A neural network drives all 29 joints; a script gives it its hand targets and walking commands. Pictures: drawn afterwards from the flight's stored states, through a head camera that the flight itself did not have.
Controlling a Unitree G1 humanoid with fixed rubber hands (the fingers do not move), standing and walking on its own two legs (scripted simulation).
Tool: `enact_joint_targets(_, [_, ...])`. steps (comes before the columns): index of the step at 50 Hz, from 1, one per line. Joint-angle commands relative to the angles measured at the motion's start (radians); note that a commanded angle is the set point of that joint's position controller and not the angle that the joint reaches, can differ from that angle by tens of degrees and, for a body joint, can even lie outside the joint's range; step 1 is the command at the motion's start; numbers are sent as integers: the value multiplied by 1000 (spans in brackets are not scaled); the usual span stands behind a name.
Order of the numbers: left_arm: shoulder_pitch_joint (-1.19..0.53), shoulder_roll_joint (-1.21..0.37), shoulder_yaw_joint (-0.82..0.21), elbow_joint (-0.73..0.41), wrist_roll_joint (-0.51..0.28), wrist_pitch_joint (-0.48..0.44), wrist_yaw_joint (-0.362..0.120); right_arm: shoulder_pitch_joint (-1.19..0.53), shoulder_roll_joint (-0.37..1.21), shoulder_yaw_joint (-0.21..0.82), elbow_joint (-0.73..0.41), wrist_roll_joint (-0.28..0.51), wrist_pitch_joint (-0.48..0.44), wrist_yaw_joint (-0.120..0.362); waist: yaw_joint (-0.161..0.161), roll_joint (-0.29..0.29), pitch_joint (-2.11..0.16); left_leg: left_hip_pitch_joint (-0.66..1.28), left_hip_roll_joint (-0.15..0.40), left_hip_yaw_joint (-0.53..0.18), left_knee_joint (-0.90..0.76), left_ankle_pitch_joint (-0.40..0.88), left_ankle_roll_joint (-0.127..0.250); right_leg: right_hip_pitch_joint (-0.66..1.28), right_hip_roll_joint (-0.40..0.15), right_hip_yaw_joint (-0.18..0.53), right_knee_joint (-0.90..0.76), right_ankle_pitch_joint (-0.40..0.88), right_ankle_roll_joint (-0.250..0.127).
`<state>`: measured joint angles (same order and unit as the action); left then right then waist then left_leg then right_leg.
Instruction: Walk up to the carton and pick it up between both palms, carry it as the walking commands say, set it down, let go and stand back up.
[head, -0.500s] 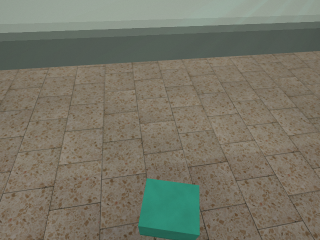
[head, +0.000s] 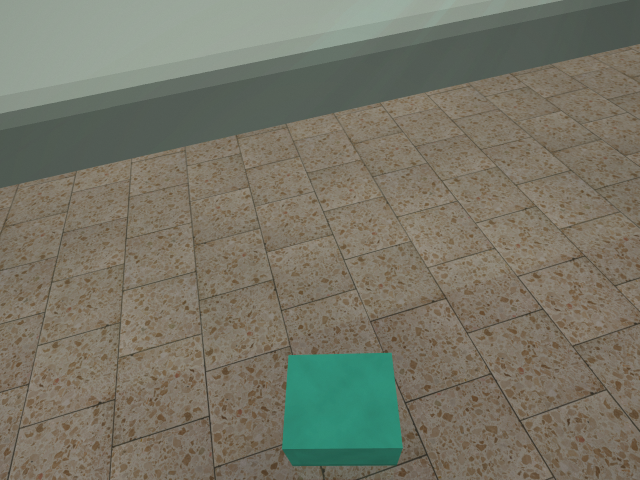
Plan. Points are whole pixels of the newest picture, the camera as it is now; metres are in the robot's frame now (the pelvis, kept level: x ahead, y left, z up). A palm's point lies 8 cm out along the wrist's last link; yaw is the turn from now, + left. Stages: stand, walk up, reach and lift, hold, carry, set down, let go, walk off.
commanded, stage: walk up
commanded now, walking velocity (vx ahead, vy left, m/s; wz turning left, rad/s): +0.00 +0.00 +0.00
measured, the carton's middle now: (341, 409) +0.43 +0.01 -0.68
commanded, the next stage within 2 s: stand in 1.12 s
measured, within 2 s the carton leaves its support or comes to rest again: neither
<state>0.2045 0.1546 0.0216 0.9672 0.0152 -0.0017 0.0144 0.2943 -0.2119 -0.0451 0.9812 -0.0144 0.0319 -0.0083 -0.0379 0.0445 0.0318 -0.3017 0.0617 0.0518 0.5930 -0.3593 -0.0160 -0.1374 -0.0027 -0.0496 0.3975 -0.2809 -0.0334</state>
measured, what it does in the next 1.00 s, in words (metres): steps on the spot: left foot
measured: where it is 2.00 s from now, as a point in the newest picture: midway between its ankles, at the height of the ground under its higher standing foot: outside the picture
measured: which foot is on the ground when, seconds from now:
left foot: up 0.00-0.10, down 0.12-1.00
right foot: down 0.00-1.00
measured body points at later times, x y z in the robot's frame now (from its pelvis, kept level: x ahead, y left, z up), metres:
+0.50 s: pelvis -0.01 +0.02 +0.00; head +0.00 +0.02 +0.45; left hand -0.01 +0.24 -0.16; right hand -0.02 -0.20 -0.16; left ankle -0.01 +0.14 -0.74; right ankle -0.04 -0.09 -0.74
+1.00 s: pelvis -0.03 +0.03 +0.00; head -0.03 +0.03 +0.45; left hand -0.06 +0.24 -0.16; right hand -0.07 -0.17 -0.16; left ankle -0.01 +0.14 -0.74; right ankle -0.04 -0.09 -0.74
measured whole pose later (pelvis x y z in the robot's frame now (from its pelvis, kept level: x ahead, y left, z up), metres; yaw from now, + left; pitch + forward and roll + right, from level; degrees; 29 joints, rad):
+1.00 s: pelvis -0.03 +0.03 +0.00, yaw +1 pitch -2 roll +0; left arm 0.33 0.12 -0.02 1.16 0.00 -0.01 0.04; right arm 0.37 -0.10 -0.02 1.15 0.00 -0.01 -0.03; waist -0.01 -0.01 0.02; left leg -0.18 0.01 0.03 0.39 -0.18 0.00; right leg -0.12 -0.03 -0.06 0.38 -0.23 0.01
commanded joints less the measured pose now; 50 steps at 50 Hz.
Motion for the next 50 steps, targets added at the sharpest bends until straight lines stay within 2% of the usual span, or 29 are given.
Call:
enact_joint_targets(1, [25, 114, 8, -18, -8, -39, 21, 16, -36, -7, -3, 5, -21, -2, 24, -219, -41, -11, -5, -37, -45, 43, 9, 121, -188, 101, -75, 738, -60])
enact_joint_targets(3, [39, 114, 8, 5, -6, -38, 25, 19, -32, 0, 12, 13, -29, -14, 24, -202, -69, 44, -1, -38, -110, 68, 5, 139, -186, 101, -56, 768, -68])
enact_joint_targets(4, [30, 126, 11, 10, -8, -35, 27, 33, -31, 5, 24, 15, -34, -19, 18, -177, -78, 93, 9, -42, -178, 148, 4, 124, -177, 93, -51, 711, -63])
enact_joint_targets(5, [28, 136, 15, 13, -13, -33, 26, 46, -35, 7, 39, 17, -39, -22, 14, -142, -76, 164, 26, -53, -237, 292, 3, 90, -152, 87, -59, 606, -45])
enact_joint_targets(7, [60, 136, 19, 28, -16, -35, 23, 55, -52, 7, 64, 9, -44, -26, 33, -64, -76, 236, 59, -75, -218, 456, 8, 48, -117, 94, -84, 433, -19])
enact_joint_targets(8, [70, 128, 20, 37, -18, -34, 22, 74, -48, 10, 77, 9, -44, -26, 29, -52, -74, 244, 66, -70, -212, 431, 8, 28, -115, 109, -106, 337, -17])
enact_joint_targets(9, [76, 104, 16, 48, -22, -33, 19, 69, -38, 11, 94, 7, -40, -26, 40, -11, -29, 233, 68, -77, -217, 409, 3, 4, -103, 100, -123, 301, -12])
enact_joint_targets(10, [72, 85, 11, 58, -20, -33, 20, 62, -26, 10, 110, 3, -39, -25, 33, 13, 0, 193, 64, -80, -227, 374, 0, 23, -100, 87, -123, 320, -7])
enact_joint_targets(12, [65, 94, 12, 71, -16, -32, 19, 65, -11, 17, 121, 6, -41, -26, 24, 4, 30, 147, 59, -76, -249, 356, -3, 44, -109, 85, -112, 361, -3])
enact_joint_targets(19, [95, 80, 2, 128, -12, -27, 20, 57, -11, 17, 144, 6, -50, -28, 25, -36, 29, 170, 60, -86, -268, 338, 18, 26, -95, 72, -123, 254, 14])
enact_joint_targets(29, [133, 67, -16, 170, -11, -19, 24, 86, 8, 19, 161, 9, -49, -28, 26, -42, 51, 155, 51, -93, -287, 273, 23, -11, -91, 57, -122, 135, 23])
enact_joint_targets(46, [197, 45, -29, 187, -12, -15, 25, 144, 45, 19, 165, 10, -46, -24, 35, -26, 86, 82, 30, -97, -298, 164, 19, -45, -90, 50, -106, 54, 33])
enact_joint_targets(50, [210, 35, -33, 186, -13, -15, 25, 157, 47, 18, 160, 12, -45, -23, 34, -46, 87, 74, 31, -101, -295, 152, 21, -56, -90, 52, -106, 40, 35])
